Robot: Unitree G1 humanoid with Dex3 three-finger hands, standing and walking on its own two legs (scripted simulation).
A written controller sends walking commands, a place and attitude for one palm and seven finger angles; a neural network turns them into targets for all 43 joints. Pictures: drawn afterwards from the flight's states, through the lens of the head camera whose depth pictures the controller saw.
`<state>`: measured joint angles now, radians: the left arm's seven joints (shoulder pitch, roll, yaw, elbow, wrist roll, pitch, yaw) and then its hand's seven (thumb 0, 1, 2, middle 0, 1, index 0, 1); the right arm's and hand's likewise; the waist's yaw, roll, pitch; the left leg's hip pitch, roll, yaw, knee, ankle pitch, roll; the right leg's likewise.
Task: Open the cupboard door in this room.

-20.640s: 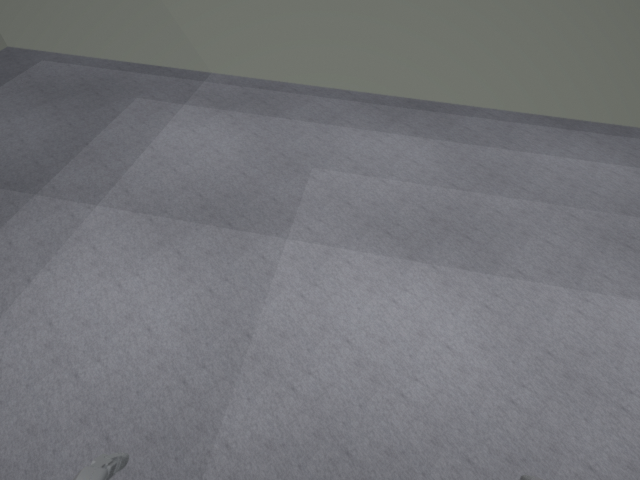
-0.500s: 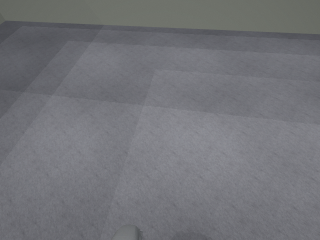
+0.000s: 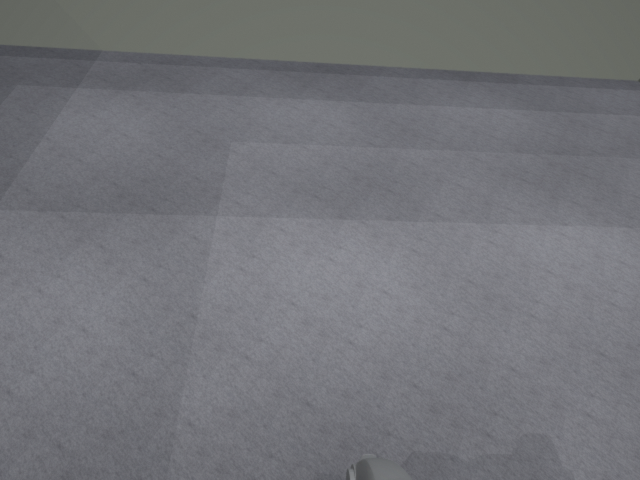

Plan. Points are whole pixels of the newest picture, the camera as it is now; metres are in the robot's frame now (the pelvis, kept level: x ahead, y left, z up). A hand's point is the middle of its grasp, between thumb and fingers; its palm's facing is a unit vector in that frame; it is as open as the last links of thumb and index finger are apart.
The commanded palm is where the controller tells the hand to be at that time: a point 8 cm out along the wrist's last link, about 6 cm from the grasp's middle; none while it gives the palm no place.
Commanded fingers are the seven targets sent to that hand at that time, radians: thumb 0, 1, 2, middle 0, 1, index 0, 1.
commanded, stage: turn or walk to find it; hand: left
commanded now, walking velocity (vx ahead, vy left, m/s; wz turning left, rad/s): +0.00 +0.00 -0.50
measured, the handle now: out of the picture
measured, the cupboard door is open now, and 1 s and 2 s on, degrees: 0 0 0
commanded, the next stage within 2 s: none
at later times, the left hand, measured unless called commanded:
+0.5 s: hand (243, 471) +0.15 +0.11 -0.16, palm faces -0.24 -0.93 -0.26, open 7.4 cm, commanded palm none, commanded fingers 0.00 0.90 0.90 -0.20 -0.30 -0.20 -0.30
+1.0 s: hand (208, 452) +0.17 +0.17 -0.18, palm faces -0.42 -0.88 -0.21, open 7.4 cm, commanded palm none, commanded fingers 0.00 0.90 0.90 -0.20 -0.30 -0.20 -0.30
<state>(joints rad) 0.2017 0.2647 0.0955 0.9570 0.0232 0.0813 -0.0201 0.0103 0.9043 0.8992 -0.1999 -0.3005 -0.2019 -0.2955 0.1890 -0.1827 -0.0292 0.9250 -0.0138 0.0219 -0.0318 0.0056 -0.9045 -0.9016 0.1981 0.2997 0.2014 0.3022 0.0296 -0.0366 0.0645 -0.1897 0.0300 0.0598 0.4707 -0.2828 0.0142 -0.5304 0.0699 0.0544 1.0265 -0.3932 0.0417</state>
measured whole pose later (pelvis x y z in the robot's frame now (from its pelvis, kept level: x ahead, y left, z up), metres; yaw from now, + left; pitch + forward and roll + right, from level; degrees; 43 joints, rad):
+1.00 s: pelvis +0.02 +0.01 +0.00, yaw -30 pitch +1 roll -3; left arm 0.20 0.28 0.10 0.95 0.02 0.07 -0.02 0.01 0.91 0.90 -0.20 -0.30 -0.20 -0.30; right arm 0.18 -0.17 -0.03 0.90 -0.02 0.00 -0.03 0.01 -0.90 -0.90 0.20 0.30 0.20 0.30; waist 0.03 -0.04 0.08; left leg -0.23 0.08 0.16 0.48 -0.26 0.03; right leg -0.50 -0.01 0.02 1.20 -0.39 0.06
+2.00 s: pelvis +0.00 -0.01 +0.00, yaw -60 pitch +0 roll -1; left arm 0.24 0.27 0.09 0.98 0.02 0.07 -0.01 0.01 0.90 0.90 -0.20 -0.30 -0.20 -0.30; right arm 0.12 -0.18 -0.03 0.89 -0.01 0.02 -0.02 0.01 -0.91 -0.90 0.20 0.30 0.20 0.30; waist 0.05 -0.06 0.08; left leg -0.23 0.03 0.07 0.52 -0.30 0.02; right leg -0.45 0.08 0.07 0.93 -0.44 0.02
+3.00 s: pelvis +0.06 -0.34 -0.02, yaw -81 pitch +0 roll -1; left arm 0.37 0.19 0.04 1.15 0.01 -0.04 0.00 0.01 0.91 0.90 -0.20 -0.30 -0.20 -0.30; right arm 0.11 -0.18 -0.04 0.95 -0.03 -0.08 0.02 0.00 -0.91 -0.90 0.20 0.30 0.20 0.30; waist 0.04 -0.03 0.09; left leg -0.42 0.08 0.16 0.68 -0.25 0.05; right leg -0.16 -0.03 -0.02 0.94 -0.50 -0.02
